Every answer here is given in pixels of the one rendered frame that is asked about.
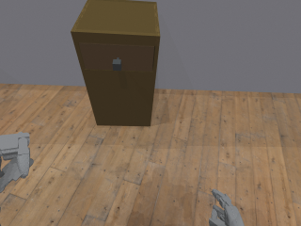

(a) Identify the cabinet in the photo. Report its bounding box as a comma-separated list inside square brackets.
[71, 0, 161, 127]

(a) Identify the right robot hand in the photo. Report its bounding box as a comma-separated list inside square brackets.
[209, 189, 245, 226]

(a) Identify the handle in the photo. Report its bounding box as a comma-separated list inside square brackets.
[112, 57, 122, 71]

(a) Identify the drawer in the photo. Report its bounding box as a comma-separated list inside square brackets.
[79, 42, 154, 72]

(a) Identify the left robot hand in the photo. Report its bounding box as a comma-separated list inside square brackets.
[0, 132, 34, 193]

